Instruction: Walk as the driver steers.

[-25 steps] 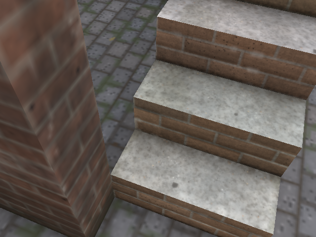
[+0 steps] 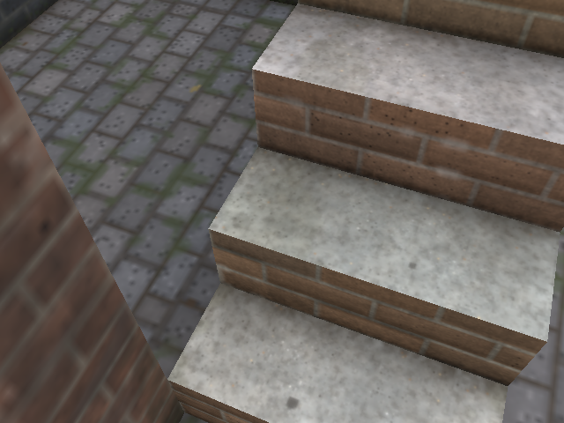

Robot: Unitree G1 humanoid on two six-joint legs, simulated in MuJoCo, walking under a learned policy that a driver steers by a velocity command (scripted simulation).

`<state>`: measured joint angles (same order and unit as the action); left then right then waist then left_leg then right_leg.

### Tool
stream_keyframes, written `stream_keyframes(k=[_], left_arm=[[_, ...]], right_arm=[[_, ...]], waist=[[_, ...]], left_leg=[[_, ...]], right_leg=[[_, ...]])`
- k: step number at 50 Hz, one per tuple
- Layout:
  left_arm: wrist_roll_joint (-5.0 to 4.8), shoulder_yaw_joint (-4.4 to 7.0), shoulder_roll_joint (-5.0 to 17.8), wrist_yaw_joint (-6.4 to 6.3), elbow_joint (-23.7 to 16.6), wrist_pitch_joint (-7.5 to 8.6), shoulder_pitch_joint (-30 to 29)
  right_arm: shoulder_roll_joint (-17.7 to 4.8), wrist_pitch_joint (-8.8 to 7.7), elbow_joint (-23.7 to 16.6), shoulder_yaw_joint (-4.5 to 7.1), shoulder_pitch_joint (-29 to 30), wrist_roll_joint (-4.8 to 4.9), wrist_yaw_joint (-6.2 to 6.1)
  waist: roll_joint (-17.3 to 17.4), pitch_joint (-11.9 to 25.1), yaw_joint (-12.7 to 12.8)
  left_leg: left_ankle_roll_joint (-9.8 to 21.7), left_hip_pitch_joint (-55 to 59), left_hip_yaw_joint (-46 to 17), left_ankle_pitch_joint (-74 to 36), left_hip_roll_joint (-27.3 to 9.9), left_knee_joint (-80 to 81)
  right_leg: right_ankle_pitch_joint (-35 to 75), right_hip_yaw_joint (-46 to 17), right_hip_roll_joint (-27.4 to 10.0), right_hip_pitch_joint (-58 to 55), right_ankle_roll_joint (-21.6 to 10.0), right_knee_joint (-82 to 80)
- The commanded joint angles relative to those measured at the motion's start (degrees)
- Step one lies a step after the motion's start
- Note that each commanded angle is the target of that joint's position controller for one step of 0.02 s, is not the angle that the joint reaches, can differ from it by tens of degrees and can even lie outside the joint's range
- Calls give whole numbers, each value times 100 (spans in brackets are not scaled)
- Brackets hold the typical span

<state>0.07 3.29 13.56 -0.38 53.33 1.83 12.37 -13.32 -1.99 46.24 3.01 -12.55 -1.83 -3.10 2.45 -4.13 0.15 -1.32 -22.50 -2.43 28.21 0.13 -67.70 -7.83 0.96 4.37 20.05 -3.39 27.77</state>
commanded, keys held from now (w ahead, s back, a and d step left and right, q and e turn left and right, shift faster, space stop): e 0.76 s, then no key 0.10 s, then q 0.14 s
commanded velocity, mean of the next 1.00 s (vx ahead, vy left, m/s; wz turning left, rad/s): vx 0.03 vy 0.00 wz -0.46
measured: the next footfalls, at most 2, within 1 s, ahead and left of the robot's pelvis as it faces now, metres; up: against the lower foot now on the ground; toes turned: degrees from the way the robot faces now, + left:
left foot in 0.46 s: +0.05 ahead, +0.13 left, +0.00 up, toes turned -22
right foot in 0.90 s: -0.08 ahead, -0.10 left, +0.00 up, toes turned -30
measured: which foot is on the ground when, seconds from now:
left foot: up 0.00-0.44, down 0.46-0.90, up 0.92-1.00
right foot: down 0.00-0.46, up 0.48-0.88, down 0.90-1.00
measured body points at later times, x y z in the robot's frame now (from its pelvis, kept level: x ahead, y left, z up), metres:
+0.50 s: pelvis -0.01 +0.03 +0.00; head +0.02 +0.05 +0.45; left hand +0.20 +0.27 -0.11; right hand +0.04 -0.28 -0.09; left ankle +0.01 +0.15 -0.73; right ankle +0.05 -0.09 -0.71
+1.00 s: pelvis -0.06 +0.01 +0.01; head -0.06 -0.02 +0.46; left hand +0.23 +0.11 -0.06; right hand -0.10 -0.30 -0.11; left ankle +0.01 +0.15 -0.70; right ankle -0.11 -0.08 -0.73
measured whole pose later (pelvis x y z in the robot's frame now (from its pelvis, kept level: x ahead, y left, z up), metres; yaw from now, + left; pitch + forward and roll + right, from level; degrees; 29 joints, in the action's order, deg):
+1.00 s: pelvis -0.06 +0.01 +0.01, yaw -30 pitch +1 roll +0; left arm 2.6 1.4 12.9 0.4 33.9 -0.8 7.6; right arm -18.1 -0.7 44.0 3.6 -10.9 -0.2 -0.4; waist 3.0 -0.2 -1.8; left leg -4.5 -22.5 0.5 29.0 -5.3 -46.8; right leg -14.5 1.0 1.9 14.4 -2.4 27.3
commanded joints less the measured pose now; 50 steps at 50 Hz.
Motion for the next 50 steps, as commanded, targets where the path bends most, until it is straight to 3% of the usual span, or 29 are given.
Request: stream_keyframes(k=[1, 3, 6, 9, 10, 11, 13, 16, 20, 22, 23, 24, 25, 26, 27, 29, 31, 32, 33, 37, 41, 43, 44, 45, 46, 47, 48, 49, 50], left_arm=[[74, 125, 626, -113, -287, 26, 371], [48, 195, 821, -106, -291, 28, 350], [24, 218, 841, -113, -313, -109, 276], [43, 258, 910, -129, -354, -247, 233], [36, 303, 1008, -122, -340, -302, 317], [-120, 329, 1128, -290, -820, -256, -243], [-73, 328, 1126, -380, -933, -288, -354], [-61, 363, 1116, -395, -1021, -404, -228], [-147, 407, 1106, -346, -1242, -522, -310], [-263, 388, 1068, -313, -1304, -535, -283], [-288, 382, 963, -294, -1336, -532, -185], [-291, 348, 754, -307, -1443, -468, -41], [-234, 512, 1272, -290, -1489, -363, 65], [-170, 613, 1599, -216, -1448, -327, 239], [-132, 616, 1489, -199, -1362, -331, 281], [-67, 516, 1121, -178, -1411, -376, 282], [-162, 435, 975, -156, -1735, -344, -183], [-218, 364, 850, -176, -1982, -307, -619], [-164, 299, 767, -137, -2154, -325, -910], [-102, 171, 643, 38, -2399, -405, -785], [-68, 200, 777, 90, -2458, -453, -532], [-44, 210, 729, 103, -2330, -429, -147], [-10, 217, 774, 86, -2270, -422, -37], [70, 199, 887, 41, -2282, -394, 240], [202, 153, 1121, -17, -2372, -379, 204], [398, 38, 662, 18, -2276, -258, 246], [377, 2, 660, 77, -2282, -173, -127], [319, 9, 661, 72, -2244, -108, -496], [276, -2, 700, 64, -2245, -57, -688]], right_arm=[[-567, 327, -46, 172, -722, -128, -62], [-466, 484, -101, 145, -626, -105, -97], [-423, 527, -273, 134, -187, 12, -90], [-393, 571, -346, 131, -19, 10, -96], [-444, 549, -459, 144, 136, 0, -85], [-491, 368, -555, 197, 523, 317, -188], [-556, 246, -491, 213, 517, 312, -228], [-438, 134, -372, 186, 429, 264, -173], [-545, 1, -250, 212, 140, 393, -41], [-692, -53, -79, 269, -319, 402, 8], [-958, -55, -53, 341, -347, 321, -3], [-1597, -48, -136, 445, -242, 75, 59], [-1500, -108, -392, 400, 428, -266, 136], [-1085, -150, -693, 311, 1224, -165, 130], [-859, -176, -813, 252, 1577, 7, 106], [-772, -149, -833, 188, 1328, 200, 40], [-848, -98, -803, 190, 792, 168, 11], [-886, -44, -801, 231, 579, 121, 6], [-911, 9, -766, 231, 295, 54, -14], [-1338, 109, -856, 378, 316, 105, 88], [-1430, 52, -877, 401, 500, 201, 204], [-1374, 32, -832, 373, 623, 303, 192], [-1144, 9, -704, 288, 353, 335, 196], [-750, -34, -706, 123, 227, 178, 240], [-327, -92, -865, -74, 254, -125, 355], [-747, -97, -679, 72, 366, 55, 301], [-1024, -18, -753, 134, 546, 186, 295], [-1022, 70, -659, 160, 481, 216, 269], [-1053, 164, -513, 185, 311, 177, 218]], waist=[[-485, 650, -94], [-641, 842, -96], [-899, 822, 69], [-947, 723, 157], [-810, 665, 235], [-900, 1021, 222], [-1028, 842, 231], [-957, 619, 261], [-1189, 635, 147], [-1359, 628, -115], [-710, 559, -76], [1052, 560, 79], [1525, 402, 227], [881, 297, 515], [482, 172, 598], [203, 238, 397], [336, 261, 85], [680, 363, -92], [762, 480, -284], [756, 780, -266], [838, 899, -140], [710, 928, 111], [473, 995, 120], [-174, 1453, 124], [-1749, 1580, -26], [-1414, 1803, 312], [-1029, 1253, 137], [-1014, 1019, 14], [-1045, 849, -41]], left_leg=[[-112, -566, -115, -321, -70, -352], [-145, -536, -136, -368, -10, -155], [-148, -588, -94, -369, 22, 364], [-184, -560, -107, -309, 86, 715], [-189, -588, -92, -305, 109, 759], [-353, -712, -508, -231, 140, 956], [-469, -717, -554, -280, 112, 1245], [-494, -201, -375, -237, 249, 1939], [-404, 553, -258, -456, 415, 3216], [-194, 1268, -208, -1134, 223, 4562], [-11, 1664, -632, -1330, -325, 4961], [790, 1732, -2326, -1606, -1803, 5439], [1488, 510, -2994, -2517, -2577, 5636], [1346, 257, -2140, -2698, -2202, 5486], [1005, 368, -1336, -2539, -1595, 5236], [954, 986, -784, -2952, -1282, 4993], [1138, 1648, -481, -3603, -1179, 4908], [1222, 2203, -429, -3915, -1208, 4850], [1374, 2441, -476, -4208, -1321, 4855], [1501, 2275, -275, -4308, -1645, 4884], [1421, 1856, -189, -4269, -1717, 4750], [1160, 1702, -24, -4025, -1560, 4362], [864, 1244, 108, -3640, -1358, 4109], [381, 248, 391, -2403, -1014, 3454], [-133, -1009, 686, 636, -595, 2339], [-303, -723, 66, 997, -688, 1873], [-369, -572, -52, 701, -723, 1552], [-404, -549, -80, 307, -706, 1489], [-469, -406, -113, -29, -690, 1357]], right_leg=[[3080, -1949, -1678, -900, -1192, -897], [2379, -2069, -1616, -983, -1124, -902], [1677, -2088, -1430, -1070, -985, -930], [448, -2445, -1366, -1013, -960, -1075], [292, -2547, -1356, -1026, -977, -1073], [-912, -3120, -1475, -1229, -993, -1211], [-1603, -3294, -1437, -1158, -925, -1306], [-1567, -3223, -1148, -750, -792, -1342], [-1152, -3316, -896, -592, -661, -1270], [-1508, -3318, -673, -367, -402, -1125], [-2064, -2870, -264, 154, -94, -299], [-2374, -1418, 721, 1140, 255, 1793], [-2826, -1210, 551, 1148, 551, 3780], [-2382, -1308, 285, 1024, 590, 4391], [-1832, -1210, 209, 1052, 653, 4657], [-1346, -1060, 168, 1416, 874, 5118], [-1119, -751, -2, 1770, 1049, 4509], [-1062, -544, -134, 2169, 1059, 3972], [-1137, -515, -197, 2178, 1067, 3579], [-1463, -149, -510, 1244, 926, 2455], [-1367, 48, -433, 264, 580, 1283], [-458, 208, -287, -437, 250, -250], [178, 114, -237, -1216, 68, -948], [1532, -764, -944, -2617, -116, -823], [3820, -1919, -2265, -3195, -739, -308], [2938, -1978, -2615, -2162, -1453, -590], [2049, -1644, -2215, -1591, -1303, -840], [1329, -1329, -1951, -1254, -1042, -984], [1075, -1101, -1823, -954, -904, -1089]])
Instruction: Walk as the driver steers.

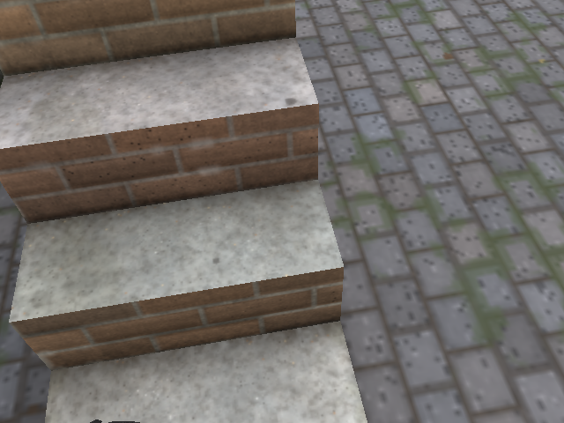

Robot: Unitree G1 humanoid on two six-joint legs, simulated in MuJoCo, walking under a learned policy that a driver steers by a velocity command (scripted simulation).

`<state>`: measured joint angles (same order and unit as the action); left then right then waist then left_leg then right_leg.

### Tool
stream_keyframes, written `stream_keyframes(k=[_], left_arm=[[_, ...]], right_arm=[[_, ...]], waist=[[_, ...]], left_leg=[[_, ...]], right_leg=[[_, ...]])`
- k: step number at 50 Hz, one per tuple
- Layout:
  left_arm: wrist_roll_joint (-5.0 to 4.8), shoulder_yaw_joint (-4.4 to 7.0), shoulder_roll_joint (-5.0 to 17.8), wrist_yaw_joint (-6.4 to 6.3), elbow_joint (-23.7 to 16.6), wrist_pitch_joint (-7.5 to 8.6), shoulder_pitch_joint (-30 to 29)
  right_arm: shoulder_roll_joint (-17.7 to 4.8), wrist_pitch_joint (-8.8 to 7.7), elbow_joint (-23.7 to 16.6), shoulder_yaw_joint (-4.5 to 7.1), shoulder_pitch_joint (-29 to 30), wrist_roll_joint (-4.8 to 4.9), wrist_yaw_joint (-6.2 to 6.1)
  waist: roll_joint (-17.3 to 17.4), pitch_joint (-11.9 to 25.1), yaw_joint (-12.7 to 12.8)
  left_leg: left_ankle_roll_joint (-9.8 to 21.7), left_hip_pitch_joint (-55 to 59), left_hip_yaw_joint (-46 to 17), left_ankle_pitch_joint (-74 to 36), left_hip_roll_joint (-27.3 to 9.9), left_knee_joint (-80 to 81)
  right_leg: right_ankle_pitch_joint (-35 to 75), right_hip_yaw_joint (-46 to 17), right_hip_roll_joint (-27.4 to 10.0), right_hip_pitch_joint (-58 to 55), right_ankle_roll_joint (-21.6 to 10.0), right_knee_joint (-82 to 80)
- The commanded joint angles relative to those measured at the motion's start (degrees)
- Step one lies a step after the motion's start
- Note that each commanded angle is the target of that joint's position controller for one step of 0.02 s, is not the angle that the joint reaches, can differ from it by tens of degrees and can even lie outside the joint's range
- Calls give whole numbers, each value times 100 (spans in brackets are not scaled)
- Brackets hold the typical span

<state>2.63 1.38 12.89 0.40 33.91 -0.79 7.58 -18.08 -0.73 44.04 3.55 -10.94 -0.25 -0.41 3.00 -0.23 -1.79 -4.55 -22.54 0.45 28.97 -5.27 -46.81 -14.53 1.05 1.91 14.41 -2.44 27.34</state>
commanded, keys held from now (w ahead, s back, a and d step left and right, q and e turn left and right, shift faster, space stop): q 0.64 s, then no key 0.06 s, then e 0.30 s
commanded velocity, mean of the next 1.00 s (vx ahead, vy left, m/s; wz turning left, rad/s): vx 0.00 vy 0.00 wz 0.28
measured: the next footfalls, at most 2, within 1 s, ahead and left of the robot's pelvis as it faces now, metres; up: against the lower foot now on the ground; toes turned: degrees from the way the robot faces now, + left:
left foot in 0.44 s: -0.04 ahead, +0.13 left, +0.00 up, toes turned +18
right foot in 0.94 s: +0.04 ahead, -0.11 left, +0.00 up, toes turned +4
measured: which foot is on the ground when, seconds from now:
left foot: up 0.00-0.42, down 0.44-1.00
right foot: down 0.00-0.44, up 0.46-0.92, down 0.94-1.00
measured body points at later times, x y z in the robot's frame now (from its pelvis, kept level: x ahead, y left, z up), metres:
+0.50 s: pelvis -0.04 +0.03 -0.01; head -0.02 +0.07 +0.44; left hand +0.03 +0.36 -0.12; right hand +0.18 -0.20 -0.09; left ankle -0.08 +0.11 -0.74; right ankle -0.02 -0.10 -0.71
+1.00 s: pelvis -0.04 +0.04 +0.00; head -0.02 +0.05 +0.45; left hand +0.01 +0.34 -0.11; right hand +0.21 -0.12 -0.10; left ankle -0.08 +0.11 -0.74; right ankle +0.02 -0.10 -0.74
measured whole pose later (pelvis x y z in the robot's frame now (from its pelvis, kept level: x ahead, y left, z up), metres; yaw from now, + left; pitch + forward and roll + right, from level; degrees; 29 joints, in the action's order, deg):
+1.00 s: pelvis -0.04 +0.04 +0.00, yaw +19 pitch +1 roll +0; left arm -0.8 4.1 14.9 -0.8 38.7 0.0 11.1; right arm -12.1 -1.2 37.6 0.1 -7.8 -1.5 -1.6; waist -1.1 -1.4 1.3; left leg 3.4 -13.4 0.2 17.4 4.0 -29.6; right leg -15.1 -2.9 -2.8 16.3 3.0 30.2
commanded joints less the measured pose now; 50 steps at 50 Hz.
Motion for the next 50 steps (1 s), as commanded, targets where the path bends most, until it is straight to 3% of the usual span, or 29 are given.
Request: stream_keyframes(k=[1, 5, 9, 14, 18, 20, 21, 22, 23, 24, 25, 26, 27, 28, 29, 31, 32, 36, 39, 41, 42, 43, 45, 47, 48, 49, 50], left_arm=[[-8, 192, 791, -29, -238, 238, -345], [-47, 227, 807, -168, -108, 203, -235], [-116, 319, 912, -251, 5, 127, 7], [-157, 443, 1066, -266, 37, 52, -18], [-268, 551, 1327, -267, -5, -9, -134], [-357, 591, 1411, -300, 27, -36, -215], [-403, 587, 1349, -307, 63, -60, -213], [-369, 555, 1149, -275, 110, -110, -46], [-113, 459, 789, -246, -27, -95, 12], [-119, 463, 907, -277, -308, -54, -370], [-199, 530, 1171, -297, -338, -43, -572], [-240, 570, 1246, -312, -294, -17, -497], [-190, 585, 1217, -346, -176, -10, -346], [-137, 617, 1223, -364, -147, -35, -258], [-160, 597, 1140, -346, -56, -19, -101], [-228, 602, 1110, -319, 10, 24, 3], [-209, 567, 989, -313, -60, 1, -81], [-206, 529, 937, -276, -12, -58, -90], [-258, 462, 767, -222, 59, -31, -69], [-250, 395, 562, -183, 30, 5, -250], [-299, 410, 682, -155, 86, 23, -99], [-320, 429, 744, -138, 89, 40, -90], [-340, 437, 787, -131, 9, 92, -145], [-305, 437, 855, -110, -54, 157, -104], [-288, 469, 1036, -120, -114, 180, -38], [-346, 596, 1445, -175, -91, 241, 20], [-441, 615, 1360, -162, -56, 258, 30]], right_arm=[[-562, 102, -217, 144, -71, -14, -83], [-607, 127, -259, 203, -133, 84, -153], [-438, 131, -495, 152, 103, 60, -151], [-340, 168, -679, 91, 113, 26, -78], [-316, 165, -753, 53, 17, 124, 23], [-293, 157, -759, 62, -188, 109, 80], [-364, 146, -668, 111, -459, 126, 98], [-532, 156, -647, 171, -605, 84, 14], [-1317, 157, -810, 385, -677, 107, -112], [-1511, 78, -1065, 379, -522, -109, -56], [-1315, -26, -1141, 352, -322, -184, 6], [-1128, -75, -1108, 308, -98, -133, -15], [-990, -59, -1150, 271, 122, -14, -52], [-938, -43, -1179, 245, 231, 56, -79], [-862, -9, -1233, 218, 284, 79, -146], [-837, 44, -1335, 200, 309, 23, -215], [-810, 60, -1307, 174, 181, -14, -229], [-633, 60, -1336, 84, 126, -15, -234], [-389, 24, -1261, -24, 233, -85, -209], [-244, -96, -1084, -70, 165, -103, -195], [-266, -81, -1074, -89, 226, -177, -142], [-287, -82, -1044, -80, 220, -206, -99], [-383, -83, -1008, -55, 330, -150, -71], [-434, -84, -929, -24, 215, -67, -114], [-432, -110, -912, -14, 58, -103, -148], [-476, -137, -980, 50, -138, -141, -179], [-486, -153, -1028, 64, -34, -152, -212]], waist=[[-1126, 342, 52], [-1008, 160, 180], [-850, 233, 353], [-796, 402, 333], [-853, 523, 219], [-869, 653, 30], [-855, 703, -92], [-450, 651, -91], [1360, 517, 68], [1399, 505, -94], [674, 493, -172], [389, 312, 9], [133, 349, 153], [155, 369, 239], [145, 507, 288], [193, 616, 276], [290, 612, 216], [336, 543, 137], [476, 493, 96], [387, 422, 17], [639, 365, 16], [672, 289, -17], [521, 90, 51], [275, 112, 156], [70, 293, 125], [-524, 572, -125], [-816, 706, -79]], left_leg=[[-204, -181, -450, -398, -105, -859], [-258, -525, -395, -607, 7, -1234], [-243, -930, -318, -355, -73, -1078], [-39, -715, -101, -133, -107, -597], [167, -233, 170, -359, 13, 37], [387, 314, 350, -933, 147, 880], [566, 797, 466, -1484, 312, 1557], [830, 1379, 60, -2199, 272, 2147], [1407, 2358, -2004, -4338, -1117, 2434], [2413, 2004, -2903, -4887, -1776, 2544], [2422, 1782, -2568, -4362, -1556, 2703], [2110, 1722, -2114, -4080, -1215, 2694], [1858, 1787, -1910, -4016, -1002, 2622], [1722, 1692, -1769, -4320, -902, 2596], [1611, 1663, -1667, -4533, -817, 2605], [1534, 1766, -1584, -4516, -690, 2604], [1599, 1794, -1669, -4480, -686, 2632], [1630, 2102, -1634, -4135, -656, 2631], [1495, 1779, -1337, -3643, -504, 2710], [1446, 1490, -1226, -3413, -542, 2809], [1467, 1296, -1167, -3223, -442, 2861], [1503, 1185, -1193, -2983, -453, 2899], [1551, 1137, -1278, -2660, -473, 2771], [1371, 1278, -1291, -2909, -404, 2506], [1209, 1317, -1228, -2730, -301, 2308], [940, 1234, -950, -2338, 53, 2120], [710, 1230, -535, -2154, 390, 2005]], right_leg=[[1708, -906, -1499, -49, -955, -1128], [1475, -654, -1518, -196, -1060, -1136], [1717, -768, -1827, -746, -1294, -1083], [2042, -656, -2051, -944, -1415, -1030], [2346, -452, -2161, -933, -1278, -853], [2358, -156, -2098, -829, -988, -519], [2021, 88, -1957, -612, -724, -172], [1294, 502, -1637, -33, -227, 645], [-1319, 1093, -815, 1836, 475, 2425], [-2409, 148, -235, 2699, 639, 3613], [-2119, -323, -285, 2780, 584, 4110], [-1543, -431, -351, 2862, 560, 4199], [-1125, -491, -403, 2899, 592, 4171], [-822, -545, -407, 2769, 624, 4245], [-553, -569, -394, 2581, 692, 4421], [-250, -584, -344, 2515, 763, 4399], [-223, -606, -295, 2515, 780, 4237], [-16, -584, -381, 2497, 879, 3470], [176, -521, -594, 1739, 890, 2448], [238, -506, -709, 1187, 813, 1811], [-22, -344, -618, 814, 817, 1520], [-152, -266, -564, 625, 783, 1356], [-155, -196, -477, 485, 663, 723], [805, -252, -452, 214, 482, -215], [1646, -546, -645, -2, 368, -163], [2544, -694, -824, -271, 240, 243], [2475, -881, -814, -198, 56, 334]])
Velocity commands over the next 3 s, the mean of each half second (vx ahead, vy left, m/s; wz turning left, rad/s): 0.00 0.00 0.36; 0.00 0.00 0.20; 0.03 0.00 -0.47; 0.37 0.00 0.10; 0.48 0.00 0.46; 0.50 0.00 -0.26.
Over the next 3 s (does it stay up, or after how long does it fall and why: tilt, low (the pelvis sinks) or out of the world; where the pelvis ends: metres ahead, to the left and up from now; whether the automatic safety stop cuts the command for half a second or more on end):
stays up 0.33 0.21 0.10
